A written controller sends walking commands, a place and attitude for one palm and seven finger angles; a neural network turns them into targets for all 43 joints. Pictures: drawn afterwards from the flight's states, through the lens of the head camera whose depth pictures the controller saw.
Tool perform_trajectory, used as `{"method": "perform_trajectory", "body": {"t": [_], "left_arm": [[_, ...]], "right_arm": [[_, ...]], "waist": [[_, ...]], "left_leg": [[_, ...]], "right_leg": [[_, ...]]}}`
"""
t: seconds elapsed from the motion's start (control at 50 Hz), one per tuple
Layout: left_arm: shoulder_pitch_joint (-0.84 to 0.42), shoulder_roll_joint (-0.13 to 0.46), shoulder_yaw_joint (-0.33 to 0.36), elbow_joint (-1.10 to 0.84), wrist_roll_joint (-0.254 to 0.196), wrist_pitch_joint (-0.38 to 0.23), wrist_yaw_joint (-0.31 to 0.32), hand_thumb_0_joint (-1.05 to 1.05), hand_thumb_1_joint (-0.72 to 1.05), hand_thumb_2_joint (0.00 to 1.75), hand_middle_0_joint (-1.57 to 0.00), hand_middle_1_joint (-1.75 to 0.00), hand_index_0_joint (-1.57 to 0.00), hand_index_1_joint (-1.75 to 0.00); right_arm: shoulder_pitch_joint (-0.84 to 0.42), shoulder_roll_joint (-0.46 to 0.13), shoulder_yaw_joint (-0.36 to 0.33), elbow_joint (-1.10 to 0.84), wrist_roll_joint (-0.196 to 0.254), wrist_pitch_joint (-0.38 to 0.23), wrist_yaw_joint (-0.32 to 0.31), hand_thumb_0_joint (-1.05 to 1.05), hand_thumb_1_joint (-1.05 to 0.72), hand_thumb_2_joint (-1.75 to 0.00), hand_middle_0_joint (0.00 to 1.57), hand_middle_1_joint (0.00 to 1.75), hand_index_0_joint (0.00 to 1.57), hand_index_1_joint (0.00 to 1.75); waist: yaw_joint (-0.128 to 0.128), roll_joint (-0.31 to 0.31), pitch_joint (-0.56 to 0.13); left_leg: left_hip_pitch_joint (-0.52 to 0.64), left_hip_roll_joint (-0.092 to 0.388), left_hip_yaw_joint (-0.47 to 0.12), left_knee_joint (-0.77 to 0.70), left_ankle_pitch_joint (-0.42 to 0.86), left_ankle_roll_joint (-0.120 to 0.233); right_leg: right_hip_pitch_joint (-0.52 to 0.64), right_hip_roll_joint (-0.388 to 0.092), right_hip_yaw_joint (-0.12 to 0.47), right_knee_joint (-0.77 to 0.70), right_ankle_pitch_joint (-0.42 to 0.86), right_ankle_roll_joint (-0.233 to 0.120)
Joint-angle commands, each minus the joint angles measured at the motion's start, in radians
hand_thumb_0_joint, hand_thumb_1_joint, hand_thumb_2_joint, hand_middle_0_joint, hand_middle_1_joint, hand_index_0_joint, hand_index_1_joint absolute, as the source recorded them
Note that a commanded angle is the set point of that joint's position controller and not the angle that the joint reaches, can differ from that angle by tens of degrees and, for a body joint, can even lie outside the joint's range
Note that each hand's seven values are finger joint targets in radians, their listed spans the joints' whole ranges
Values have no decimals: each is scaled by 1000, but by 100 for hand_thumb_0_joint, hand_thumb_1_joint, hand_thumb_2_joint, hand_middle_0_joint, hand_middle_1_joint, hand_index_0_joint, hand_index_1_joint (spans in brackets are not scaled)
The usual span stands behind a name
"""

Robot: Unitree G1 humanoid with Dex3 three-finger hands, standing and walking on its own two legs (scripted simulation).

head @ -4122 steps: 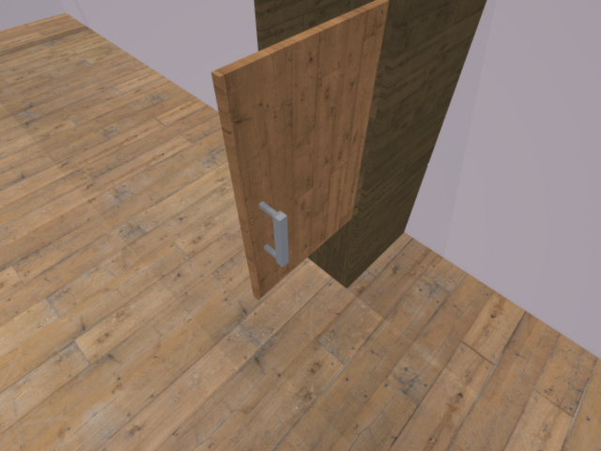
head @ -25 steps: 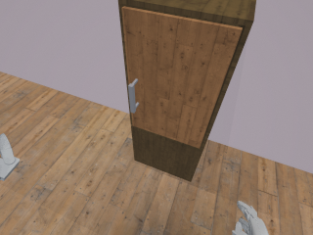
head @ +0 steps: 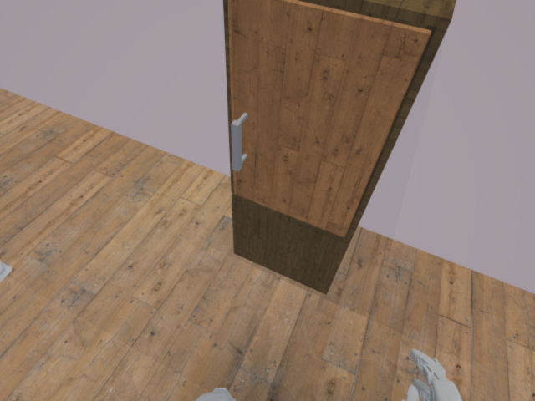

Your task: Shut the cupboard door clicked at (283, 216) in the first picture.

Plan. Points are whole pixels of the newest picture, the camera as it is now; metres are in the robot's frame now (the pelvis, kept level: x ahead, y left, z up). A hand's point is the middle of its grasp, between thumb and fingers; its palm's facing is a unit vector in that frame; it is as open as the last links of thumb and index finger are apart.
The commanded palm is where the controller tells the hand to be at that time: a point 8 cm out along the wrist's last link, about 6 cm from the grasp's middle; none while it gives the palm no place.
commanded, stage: step back with the hand held close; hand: left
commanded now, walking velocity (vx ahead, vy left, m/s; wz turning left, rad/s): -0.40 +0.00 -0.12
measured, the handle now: (240, 142) +0.73 +0.09 -0.07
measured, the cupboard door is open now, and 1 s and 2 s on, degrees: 0 0 0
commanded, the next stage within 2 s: stop stepping back and stand still in 0.50 s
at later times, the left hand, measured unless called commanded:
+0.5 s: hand out of the picture +0.14 +0.28 +0.19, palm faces +0.39 -0.85 -0.35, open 7.4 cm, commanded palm +0.08 +0.31 +0.20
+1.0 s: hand out of the picture +0.06 +0.31 +0.19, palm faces +0.33 -0.89 -0.32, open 7.4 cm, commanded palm -0.03 +0.36 +0.20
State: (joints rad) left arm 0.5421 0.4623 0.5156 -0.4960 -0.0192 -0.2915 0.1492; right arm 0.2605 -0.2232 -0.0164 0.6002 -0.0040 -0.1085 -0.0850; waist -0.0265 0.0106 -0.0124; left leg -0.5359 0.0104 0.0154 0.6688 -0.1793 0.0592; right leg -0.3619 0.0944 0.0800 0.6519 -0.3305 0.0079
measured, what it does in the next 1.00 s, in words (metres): walks backwards: right foot, then right foot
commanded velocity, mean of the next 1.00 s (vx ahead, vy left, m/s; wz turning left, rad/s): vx -0.15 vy -0.02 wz -0.04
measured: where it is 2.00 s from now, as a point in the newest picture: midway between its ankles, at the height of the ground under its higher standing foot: outside the picture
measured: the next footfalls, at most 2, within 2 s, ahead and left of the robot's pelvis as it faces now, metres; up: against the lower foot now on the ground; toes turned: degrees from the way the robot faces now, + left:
right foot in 0.54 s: -0.21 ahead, -0.12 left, +0.00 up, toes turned -6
right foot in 1.00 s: -0.19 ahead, -0.02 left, +0.00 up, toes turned -9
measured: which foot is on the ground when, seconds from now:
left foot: down 0.00-0.98, up 1.00-1.00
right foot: down 0.00-0.24, up 0.26-0.52, down 0.54-0.88, up 0.90-0.98, down 1.00-1.00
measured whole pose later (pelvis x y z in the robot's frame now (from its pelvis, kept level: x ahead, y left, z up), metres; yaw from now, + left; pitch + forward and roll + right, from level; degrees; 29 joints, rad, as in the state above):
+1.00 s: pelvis -0.19 +0.07 -0.01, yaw -4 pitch -4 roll -4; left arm 0.40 0.46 0.46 -0.52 -0.08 -0.15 0.13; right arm 0.29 -0.17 -0.02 0.66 -0.01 -0.12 -0.06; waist -0.09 -0.03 0.01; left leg -0.55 -0.02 0.05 0.49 -0.15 -0.08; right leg -0.18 0.11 -0.08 0.71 -0.66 -0.07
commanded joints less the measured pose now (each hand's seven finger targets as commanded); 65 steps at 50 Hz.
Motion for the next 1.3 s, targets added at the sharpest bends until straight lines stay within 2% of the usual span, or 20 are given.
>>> {"method": "perform_trajectory", "body": {"t": [0.0,0.14,0.18,0.24,0.26,0.4,0.52,0.64,0.76,0.86,0.9,0.94,0.96,0.98,1.0,1.06,1.14,1.18,1.22,1.28], "left_arm": [[-54,133,50,-198,-29,-65,18,0,90,90,-20,-30,-20,-30],[-114,213,60,-223,-14,-27,38,0,90,90,-20,-30,-20,-30],[-97,192,54,-223,-19,-30,27,0,90,90,-20,-30,-20,-30],[-74,174,101,-187,-18,-43,1,0,90,90,-20,-30,-20,-30],[-74,155,94,-191,-17,-30,-3,0,90,90,-20,-30,-20,-30],[-126,82,-49,-247,-58,6,3,0,90,90,-20,-30,-20,-30],[-195,222,63,-280,-53,-36,20,0,90,90,-20,-30,-20,-30],[96,246,148,-225,-75,21,1,0,90,90,-20,-30,-20,-30],[-81,191,69,-197,-56,61,27,0,90,90,-20,-30,-20,-30],[-322,170,19,-267,-39,56,26,0,90,90,-20,-30,-20,-30],[-220,219,70,-332,-50,48,4,0,90,90,-20,-30,-20,-30],[25,263,142,-330,-65,38,-10,0,90,90,-20,-30,-20,-30],[138,246,147,-341,-64,37,-11,0,90,90,-20,-30,-20,-30],[126,259,163,-410,-65,44,-14,0,90,90,-20,-30,-20,-30],[22,261,175,-366,-67,57,-12,0,90,90,-20,-30,-20,-30],[-114,187,92,-152,-31,67,15,0,90,90,-20,-30,-20,-30],[-282,84,-62,-25,-7,74,46,0,90,90,-20,-30,-20,-30],[-338,84,-92,-133,-6,65,54,0,90,90,-20,-30,-20,-30],[-341,150,-52,-189,-9,47,40,0,90,90,-20,-30,-20,-30],[-205,113,-54,-286,-3,49,18,0,90,90,-20,-30,-20,-30]], "right_arm": [[-105,-124,-52,-116,6,-73,-1,0,-90,-90,20,30,20,30],[-156,-94,-47,-118,1,-12,3,0,-90,-90,20,30,20,30],[-157,-113,-42,-135,11,-4,-6,0,-90,-90,20,30,20,30],[-191,-150,-57,-170,-1,-32,-12,0,-90,-90,20,30,20,30],[-171,-130,-57,-158,-16,-33,-10,0,-90,-90,20,30,20,30],[-147,-102,-34,-100,-9,-58,27,0,-90,-90,20,30,20,30],[-145,-84,-21,-72,-21,-29,15,0,-90,-90,20,30,20,30],[-161,-100,-30,-145,2,-14,-5,0,-90,-90,20,30,20,30],[-69,-104,-25,-90,-6,-7,-28,0,-90,-90,20,30,20,30],[-124,-156,-29,-94,-9,-73,-28,0,-90,-90,20,30,20,30],[-134,-117,-43,-106,-18,-89,6,0,-90,-90,20,30,20,30],[-107,-81,-52,-122,-9,-83,38,0,-90,-90,20,30,20,30],[-99,-51,-39,-122,8,-66,52,0,-90,-90,20,30,20,30],[-119,-77,-58,-104,14,-41,56,0,-90,-90,20,30,20,30],[-91,-97,-57,-71,-17,-10,46,0,-90,-90,20,30,20,30],[-98,-80,-16,-90,-3,-13,11,0,-90,-90,20,30,20,30],[-83,-90,-2,-57,-2,-57,-27,0,-90,-90,20,30,20,30],[-79,-138,-18,-106,7,-61,-31,0,-90,-90,20,30,20,30],[-93,-97,-7,-93,-1,-65,-18,0,-90,-90,20,30,20,30],[-124,-90,-15,-109,2,-60,20,0,-90,-90,20,30,20,30]], "waist": [[6,13,-174],[-3,-77,-96],[4,58,-78],[32,331,-122],[27,248,-117],[28,219,-189],[17,40,-268],[13,151,-141],[-39,-105,28],[3,439,21],[59,435,-108],[87,319,-208],[72,27,-191],[63,-315,-55],[-7,-212,7],[-18,-66,114],[-2,-23,40],[-3,273,-12],[-23,219,-26],[4,50,-11]], "left_leg": [[72,96,-85,-156,-39,-11],[272,-12,-17,-2,-72,-75],[238,67,-93,-224,33,-43],[-209,346,-389,-633,-572,80],[-213,374,-383,-625,-550,91],[279,272,-142,-542,-213,-41],[517,127,32,-147,141,-128],[430,59,20,-219,-203,-133],[430,25,-41,118,-147,-112],[63,150,-384,-707,-777,-230],[33,127,-226,-725,-643,-297],[55,7,43,-450,-424,-257],[145,-90,182,43,-259,-203],[116,-112,5,637,-253,-159],[-51,-77,-41,860,-193,-136],[-54,87,-71,437,-196,-84],[271,24,83,-183,-241,-35],[491,245,-273,-360,-303,58],[457,397,-540,-483,-339,102],[381,366,-385,-484,-336,88]], "right_leg": [[129,-151,178,-112,453,-47],[-166,-280,217,-339,222,-104],[-102,-112,71,-216,173,-29],[329,57,-49,274,-32,20],[306,43,-32,379,-66,13],[112,-18,-123,-86,-205,-20],[-75,-233,58,-374,112,-107],[-159,-110,-132,-319,-314,-90],[-377,-249,-61,-367,-400,-139],[101,98,-225,218,-384,-26],[306,146,-256,294,-342,-39],[383,99,-275,20,-339,-90],[159,-91,-90,-264,-343,-141],[-283,-422,341,-498,-437,-215],[-403,-481,322,-518,-435,-266],[-237,-359,240,-467,-464,-183],[-41,-269,71,-263,-267,-133],[-224,-104,-76,112,-160,-38],[-327,-93,-77,390,-175,-11],[-296,-139,-37,421,-23,-13]]}}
